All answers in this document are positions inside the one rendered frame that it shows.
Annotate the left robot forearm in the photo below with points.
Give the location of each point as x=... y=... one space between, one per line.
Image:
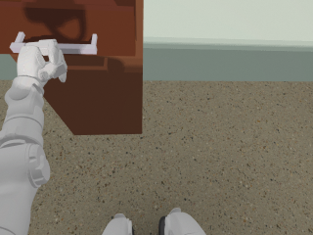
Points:
x=24 y=119

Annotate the left robot hand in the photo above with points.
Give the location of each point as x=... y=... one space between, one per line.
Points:
x=32 y=64

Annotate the robot right shin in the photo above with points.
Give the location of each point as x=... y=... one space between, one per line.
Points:
x=174 y=210

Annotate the left robot thigh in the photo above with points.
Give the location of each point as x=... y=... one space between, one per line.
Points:
x=119 y=226

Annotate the handle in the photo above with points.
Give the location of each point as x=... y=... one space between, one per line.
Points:
x=67 y=48
x=87 y=69

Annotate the cabinet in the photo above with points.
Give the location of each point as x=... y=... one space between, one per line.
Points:
x=101 y=103

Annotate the robot left upper arm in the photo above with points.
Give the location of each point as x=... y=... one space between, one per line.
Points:
x=23 y=169

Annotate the drawer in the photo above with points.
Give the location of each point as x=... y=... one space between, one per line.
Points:
x=71 y=22

